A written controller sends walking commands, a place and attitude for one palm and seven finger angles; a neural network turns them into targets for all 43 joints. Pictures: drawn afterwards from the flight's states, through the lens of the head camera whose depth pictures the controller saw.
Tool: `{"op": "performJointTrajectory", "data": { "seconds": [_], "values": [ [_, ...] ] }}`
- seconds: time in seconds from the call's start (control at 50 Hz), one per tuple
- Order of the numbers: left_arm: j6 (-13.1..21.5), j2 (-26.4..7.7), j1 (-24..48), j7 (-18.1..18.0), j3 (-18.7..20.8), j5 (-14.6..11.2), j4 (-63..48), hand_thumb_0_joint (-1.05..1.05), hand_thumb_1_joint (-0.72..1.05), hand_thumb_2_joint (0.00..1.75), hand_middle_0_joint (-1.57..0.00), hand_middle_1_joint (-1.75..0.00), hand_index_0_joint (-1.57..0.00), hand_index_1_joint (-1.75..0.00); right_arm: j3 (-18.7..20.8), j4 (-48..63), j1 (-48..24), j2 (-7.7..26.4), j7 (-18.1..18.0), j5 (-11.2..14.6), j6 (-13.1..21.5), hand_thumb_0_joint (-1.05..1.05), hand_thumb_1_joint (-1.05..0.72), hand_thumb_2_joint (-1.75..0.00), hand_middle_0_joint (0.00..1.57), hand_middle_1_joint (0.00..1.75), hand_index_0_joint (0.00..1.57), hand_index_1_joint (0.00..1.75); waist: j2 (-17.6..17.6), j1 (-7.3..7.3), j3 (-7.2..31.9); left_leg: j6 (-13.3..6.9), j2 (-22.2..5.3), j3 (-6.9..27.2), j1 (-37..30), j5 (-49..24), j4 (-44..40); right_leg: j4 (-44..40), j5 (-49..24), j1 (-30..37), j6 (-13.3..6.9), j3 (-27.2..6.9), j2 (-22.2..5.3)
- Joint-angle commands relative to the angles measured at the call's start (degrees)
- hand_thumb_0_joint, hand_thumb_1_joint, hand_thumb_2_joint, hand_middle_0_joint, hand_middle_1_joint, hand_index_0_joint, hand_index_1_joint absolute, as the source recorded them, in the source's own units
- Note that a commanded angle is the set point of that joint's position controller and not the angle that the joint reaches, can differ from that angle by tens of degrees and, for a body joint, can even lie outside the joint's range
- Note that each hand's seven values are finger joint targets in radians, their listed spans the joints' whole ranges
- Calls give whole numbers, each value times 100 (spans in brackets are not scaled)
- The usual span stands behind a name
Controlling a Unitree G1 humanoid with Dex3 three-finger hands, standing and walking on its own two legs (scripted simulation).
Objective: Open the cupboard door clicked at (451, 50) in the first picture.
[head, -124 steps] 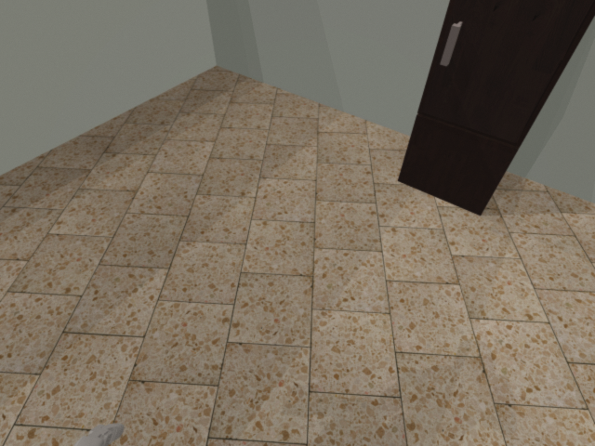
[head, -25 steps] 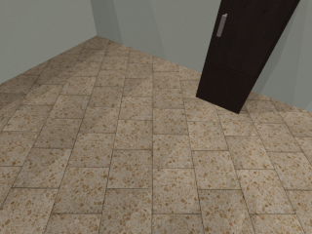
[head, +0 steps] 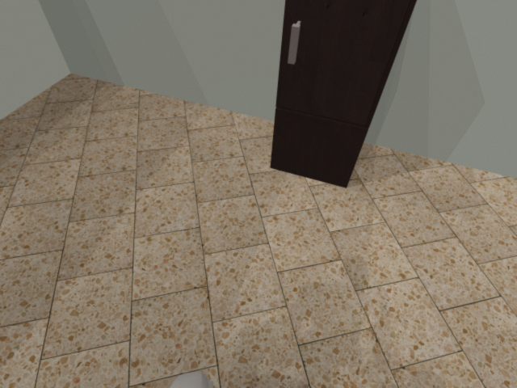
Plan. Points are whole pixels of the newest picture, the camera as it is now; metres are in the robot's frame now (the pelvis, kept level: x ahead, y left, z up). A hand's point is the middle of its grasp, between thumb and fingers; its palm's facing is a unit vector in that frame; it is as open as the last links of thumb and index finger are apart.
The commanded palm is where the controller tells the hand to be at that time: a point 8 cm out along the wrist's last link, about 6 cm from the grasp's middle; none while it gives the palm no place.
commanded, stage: walk to a spot facing it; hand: left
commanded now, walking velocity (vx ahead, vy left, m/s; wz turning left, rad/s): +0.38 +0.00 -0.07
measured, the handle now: (295, 42) +1.25 -0.11 -0.03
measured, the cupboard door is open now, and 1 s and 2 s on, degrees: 0 0 0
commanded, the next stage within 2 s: take the last steps up to it in 0.64 s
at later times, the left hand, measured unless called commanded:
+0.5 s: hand (130, 332) +0.25 +0.25 -0.16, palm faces -0.05 -0.99 -0.15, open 7.4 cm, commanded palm none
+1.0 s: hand (205, 210) +0.53 +0.14 -0.15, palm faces -0.25 -0.94 -0.23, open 7.2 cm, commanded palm none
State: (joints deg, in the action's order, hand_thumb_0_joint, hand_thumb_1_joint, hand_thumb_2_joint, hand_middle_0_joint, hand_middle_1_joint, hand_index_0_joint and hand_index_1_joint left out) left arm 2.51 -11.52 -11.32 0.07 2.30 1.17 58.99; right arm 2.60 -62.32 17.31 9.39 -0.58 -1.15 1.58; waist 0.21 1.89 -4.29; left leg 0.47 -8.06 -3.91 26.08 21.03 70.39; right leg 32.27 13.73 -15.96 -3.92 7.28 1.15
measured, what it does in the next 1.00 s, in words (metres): walks ahead, turning right: left foot, then right foot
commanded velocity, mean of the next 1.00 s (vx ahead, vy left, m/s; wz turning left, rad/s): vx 0.31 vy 0.00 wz -0.28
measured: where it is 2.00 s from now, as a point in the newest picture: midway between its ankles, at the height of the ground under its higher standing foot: (275, 270)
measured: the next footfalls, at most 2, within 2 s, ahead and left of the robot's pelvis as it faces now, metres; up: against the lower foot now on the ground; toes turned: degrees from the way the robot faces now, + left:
left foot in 0.22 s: +0.22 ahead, +0.15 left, +0.00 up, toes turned +10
right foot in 0.76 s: +0.46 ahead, -0.10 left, +0.00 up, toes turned -23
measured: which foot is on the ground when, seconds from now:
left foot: up 0.00-0.20, down 0.22-0.78, up 0.80-1.00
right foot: down 0.00-0.24, up 0.26-0.74, down 0.76-1.00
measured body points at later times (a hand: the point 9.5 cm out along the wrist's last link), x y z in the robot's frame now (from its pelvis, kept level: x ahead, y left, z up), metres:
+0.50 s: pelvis +0.21 +0.07 +0.02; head +0.23 +0.09 +0.47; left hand +0.25 +0.30 -0.15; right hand +0.16 -0.16 -0.12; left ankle +0.18 +0.15 -0.73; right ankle +0.22 -0.08 -0.63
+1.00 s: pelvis +0.40 -0.02 +0.01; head +0.42 -0.03 +0.46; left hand +0.55 +0.19 -0.13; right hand +0.39 -0.25 -0.15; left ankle +0.46 +0.13 -0.65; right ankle +0.42 -0.08 -0.73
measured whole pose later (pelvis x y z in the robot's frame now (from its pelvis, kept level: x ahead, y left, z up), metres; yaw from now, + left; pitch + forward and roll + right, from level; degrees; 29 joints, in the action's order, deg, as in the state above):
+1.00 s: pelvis +0.40 -0.02 +0.01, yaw -17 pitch -1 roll +0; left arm 3.2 -10.1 -10.6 -0.4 3.2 0.9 58.9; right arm 3.3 -58.4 12.1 9.5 -0.9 -1.5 1.2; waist -1.8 1.8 -2.7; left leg 3.1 -9.5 -3.8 30.6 17.1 65.1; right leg 27.2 12.1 -14.5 -5.5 7.9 2.1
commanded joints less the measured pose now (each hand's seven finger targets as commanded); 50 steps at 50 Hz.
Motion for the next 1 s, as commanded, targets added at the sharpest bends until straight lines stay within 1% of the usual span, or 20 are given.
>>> {"op": "performJointTrajectory", "data": {
  "seconds": [0.0, 0.12, 0.18, 0.2, 0.22, 0.24, 0.28, 0.32, 0.4, 0.48, 0.6, 0.66, 0.7, 0.72, 0.74, 0.76, 0.78, 0.84, 0.9, 0.98],
  "values": [
    [108, -756, -134, -57, 159, 37, -203, 0, 90, 90, -20, -30, -20, -30, 43, 214, 698, 135, 104, -15, -66, 0, -90, -90, 20, 30, 20, 30, 650, 199, -138, 135, -205, -37, -371, -575, -1241, -2305, 859, -1168, -580, -1170, -1395],
    [130, -779, -703, -13, 237, 41, -44, 0, 90, 90, -20, -30, -20, -30, 94, 630, -295, 234, 199, -10, 145, 0, -90, -90, 20, 30, 20, 30, 541, -195, -127, 137, 22, -307, -423, -771, -2994, -1955, 955, -230, -565, -1308, -1432],
    [85, -646, -751, -2, 239, 7, -47, 0, 90, 90, -20, -30, -20, -30, 156, 439, 253, 449, 144, -22, 250, 0, -90, -90, 20, 30, 20, 30, -200, 78, 51, 125, 235, -491, -1771, -718, -3935, -1034, 848, -513, -348, -1023, -1084],
    [81, -388, -852, 23, 200, -5, -80, 0, 90, 90, -20, -30, -20, -30, 247, 290, 826, 809, 89, -59, 290, 0, -90, -90, 20, 30, 20, 30, -1099, 309, 286, -94, -280, 446, -2610, 6, -4532, 265, 645, -1077, -141, -725, -646],
    [85, -29, -794, 57, 139, -46, -241, 0, 90, 90, -20, -30, -20, -30, 392, 143, 1541, 1396, 52, -141, 306, 0, -90, -90, 20, 30, 20, 30, -2480, 510, 420, -617, -1722, 2373, -3101, 720, -5590, 2180, 1660, -2047, 179, 67, -17],
    [108, -190, -379, 37, 157, 25, -430, 0, 90, 90, -20, -30, -20, -30, 333, 97, 1663, 1330, 13, -124, 242, 0, -90, -90, 20, 30, 20, 30, -1754, 539, 265, -943, -2083, 2971, -2882, 1048, -6006, 3208, 1853, -2405, 130, -458, -126],
    [81, -233, -254, 65, 224, 53, -278, 0, 90, 90, -20, -30, -20, -30, 179, 207, 1009, 791, -50, -65, 287, 0, -90, -90, 20, 30, 20, 30, -974, 266, -55, -693, -1742, 2228, -2247, 608, -6102, 3992, 800, -2555, 143, -773, -587],
    [24, -87, -439, 126, 227, 81, -111, 0, 90, 90, -20, -30, -20, -30, 86, 271, 622, 517, -73, -64, 387, 0, -90, -90, 20, 30, 20, 30, -383, -27, -41, -449, -1412, 1127, -2080, -821, -5970, 3948, 205, -2293, 243, -782, -744],
    [-177, 91, -643, 125, 225, 79, -22, 0, 90, 90, -20, -30, -20, -30, 64, 152, 714, 368, -131, -5, 457, 0, -90, -90, 20, 30, 20, 30, -538, -198, 195, -303, -1023, -137, -2253, -2336, -5842, 3759, -296, -2220, 373, -652, -735],
    [-264, 106, -50, 198, 215, 91, -278, 0, 90, 90, -20, -30, -20, -30, 87, 17, 913, 450, -137, -8, 433, 0, -90, -90, 20, 30, 20, 30, -643, -105, -108, -571, -1091, -502, -2545, -2338, -5966, 2885, -438, -2626, 475, -396, -836],
    [-210, 134, 826, 237, 165, 51, -565, 0, 90, 90, -20, -30, -20, -30, 108, -181, 1254, 528, -134, -56, 349, 0, -90, -90, 20, 30, 20, 30, -817, 136, -359, -578, -1141, -991, -2998, -3230, -5676, 1037, -347, -2241, 331, 115, -624],
    [-147, 27, 470, 222, 205, 58, -517, 0, 90, 90, -20, -30, -20, -30, 170, -119, 1152, 708, -137, -31, 318, 0, -90, -90, 20, 30, 20, 30, -882, -92, -54, -513, -1234, -1316, -3131, -5025, -4829, 609, -104, -1418, 78, 342, -264],
    [-83, -232, -541, 181, 282, 88, -263, 0, 90, 90, -20, -30, -20, -30, 213, 19, 903, 900, -116, 11, 290, 0, -90, -90, 20, 30, 20, 30, -795, -594, 522, -317, -1099, -1514, -2846, -5724, -3377, 220, -230, 1, -89, 504, 61],
    [-13, -531, -1345, 144, 381, 110, -34, 0, 90, 90, -20, -30, -20, -30, 187, 107, 724, 863, -78, 54, 283, 0, -90, -90, 20, 30, 20, 30, -473, -1017, 942, -100, -931, -1574, -1902, -4748, -2070, -148, -988, 1432, -192, 218, -200],
    [78, -1200, -1788, 56, 515, 102, 60, 0, 90, 90, -20, -30, -20, -30, 109, 224, 1060, 423, -37, 142, 278, 0, -90, -90, 20, 30, 20, 30, 1052, -1019, 1772, 192, -67, -1363, 9, -269, -180, -275, -2677, 3232, -800, -2138, -1908],
    [38, -1541, -1945, -13, 544, -73, 103, 0, 90, 90, -20, -30, -20, -30, 83, 375, 843, 353, -91, 157, 251, 0, -90, -90, 20, 30, 20, 30, 1300, -921, 2155, 254, 430, -508, 656, 1524, 1170, -857, -3912, 3369, -1331, -3526, -2677],
    [-5, -1393, -1528, -63, 533, -108, 4, 0, 90, 90, -20, -30, -20, -30, 130, 418, 588, 368, -117, 144, 198, 0, -90, -90, 20, 30, 20, 30, 663, -797, 1548, 159, 141, 64, 778, 1081, 1386, -1108, -3284, 2694, -1407, -2991, -2643],
    [59, -661, -469, -87, 288, -80, -243, 0, 90, 90, -20, -30, -20, -30, 102, 334, 309, 289, -61, -5, 64, 0, -90, -90, 20, 30, 20, 30, 312, -299, 495, 156, -306, 253, 393, -60, 697, -1630, -1661, 429, -738, -1930, -1967],
    [132, -513, -197, -99, 212, 6, -221, 0, 90, 90, -20, -30, -20, -30, 80, 187, 731, 137, -15, -43, -67, 0, -90, -90, 20, 30, 20, 30, 293, 86, 405, 220, -243, 127, 9, -336, -169, -1813, -1295, -224, -561, -1169, -1570],
    [157, -441, -437, -57, 180, -7, -122, 0, 90, 90, -20, -30, -20, -30, 79, 364, 223, 178, 53, -52, -110, 0, -90, -90, 20, 30, 20, 30, 539, -29, 225, 304, -193, 14, 254, -723, -1099, -2056, -636, -120, -574, -1122, -1396]
  ]
}}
